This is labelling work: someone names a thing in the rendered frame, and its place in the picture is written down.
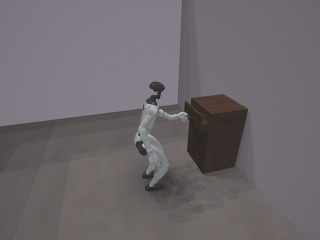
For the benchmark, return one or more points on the right robot forearm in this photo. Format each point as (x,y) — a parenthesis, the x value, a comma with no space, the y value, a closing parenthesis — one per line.
(144,138)

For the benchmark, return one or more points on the robot left hand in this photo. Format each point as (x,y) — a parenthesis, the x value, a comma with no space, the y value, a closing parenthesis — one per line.
(182,116)

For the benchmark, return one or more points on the robot right upper arm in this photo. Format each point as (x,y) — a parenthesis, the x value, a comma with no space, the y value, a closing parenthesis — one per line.
(150,114)

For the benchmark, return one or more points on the humanoid robot torso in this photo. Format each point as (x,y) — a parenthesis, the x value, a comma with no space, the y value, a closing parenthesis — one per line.
(149,127)

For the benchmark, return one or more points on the left robot forearm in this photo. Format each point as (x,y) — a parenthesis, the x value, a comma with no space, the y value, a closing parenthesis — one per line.
(170,117)

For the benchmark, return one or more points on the robot right hand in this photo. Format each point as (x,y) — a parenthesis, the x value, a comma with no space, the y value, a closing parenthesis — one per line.
(153,159)

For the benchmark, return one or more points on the robot left upper arm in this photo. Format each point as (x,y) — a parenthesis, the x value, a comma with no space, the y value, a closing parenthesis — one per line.
(160,112)

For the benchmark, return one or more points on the robot right shin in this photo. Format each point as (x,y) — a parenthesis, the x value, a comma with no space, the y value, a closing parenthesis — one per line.
(159,173)

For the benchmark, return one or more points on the cabinet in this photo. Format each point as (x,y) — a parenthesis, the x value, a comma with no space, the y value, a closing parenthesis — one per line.
(217,148)

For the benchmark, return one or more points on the drawer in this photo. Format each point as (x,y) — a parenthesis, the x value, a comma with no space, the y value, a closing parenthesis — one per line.
(201,117)

